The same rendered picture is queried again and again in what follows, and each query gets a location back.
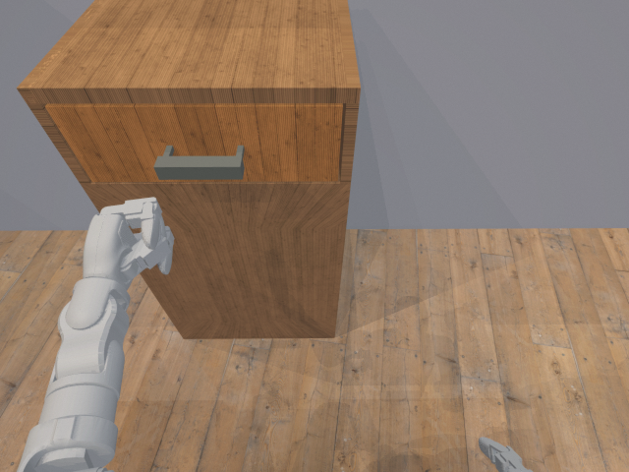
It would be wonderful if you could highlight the right robot hand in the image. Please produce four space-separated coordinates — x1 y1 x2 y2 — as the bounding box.
479 437 533 472

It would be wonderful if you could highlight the left robot hand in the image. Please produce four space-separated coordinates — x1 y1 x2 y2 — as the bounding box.
83 197 175 290

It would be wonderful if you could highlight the cabinet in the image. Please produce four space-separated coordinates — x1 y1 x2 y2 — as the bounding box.
17 0 361 339

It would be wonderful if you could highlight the left robot forearm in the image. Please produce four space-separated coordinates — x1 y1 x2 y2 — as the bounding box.
17 277 131 472

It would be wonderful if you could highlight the drawer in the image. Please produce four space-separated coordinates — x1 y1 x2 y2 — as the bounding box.
45 103 343 182

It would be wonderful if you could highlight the handle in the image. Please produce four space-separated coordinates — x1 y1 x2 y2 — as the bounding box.
153 146 245 180

